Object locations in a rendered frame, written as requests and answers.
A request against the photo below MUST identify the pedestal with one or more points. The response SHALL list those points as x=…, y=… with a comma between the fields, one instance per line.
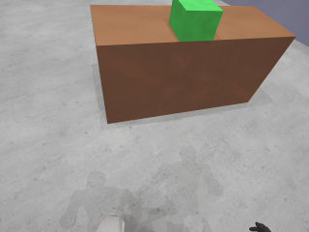
x=145, y=71

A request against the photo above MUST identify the carton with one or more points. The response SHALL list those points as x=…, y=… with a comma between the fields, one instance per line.
x=194, y=20

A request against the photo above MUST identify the right robot hand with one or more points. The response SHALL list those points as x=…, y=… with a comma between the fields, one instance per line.
x=260, y=228

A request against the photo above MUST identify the robot left thigh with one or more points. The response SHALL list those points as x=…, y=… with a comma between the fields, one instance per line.
x=112, y=224

